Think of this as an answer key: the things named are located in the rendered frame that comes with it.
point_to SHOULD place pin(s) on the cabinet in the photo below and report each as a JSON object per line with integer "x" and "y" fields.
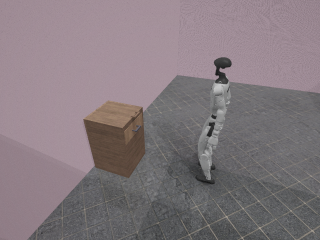
{"x": 105, "y": 128}

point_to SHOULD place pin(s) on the robot torso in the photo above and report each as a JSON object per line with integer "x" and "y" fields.
{"x": 213, "y": 103}

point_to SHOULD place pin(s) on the right robot upper arm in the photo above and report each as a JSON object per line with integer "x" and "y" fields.
{"x": 229, "y": 94}

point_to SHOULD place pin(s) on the drawer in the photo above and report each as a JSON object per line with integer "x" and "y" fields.
{"x": 128, "y": 133}

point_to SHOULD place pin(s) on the robot left shin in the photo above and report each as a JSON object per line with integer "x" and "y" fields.
{"x": 205, "y": 165}

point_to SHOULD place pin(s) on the right robot forearm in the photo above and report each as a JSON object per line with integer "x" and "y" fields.
{"x": 227, "y": 103}

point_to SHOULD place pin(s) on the left robot forearm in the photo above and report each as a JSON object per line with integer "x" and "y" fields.
{"x": 218, "y": 123}

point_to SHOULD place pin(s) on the left robot hand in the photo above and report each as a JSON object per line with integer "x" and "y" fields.
{"x": 212, "y": 141}

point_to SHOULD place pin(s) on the left robot upper arm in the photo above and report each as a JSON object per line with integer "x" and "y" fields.
{"x": 218, "y": 93}

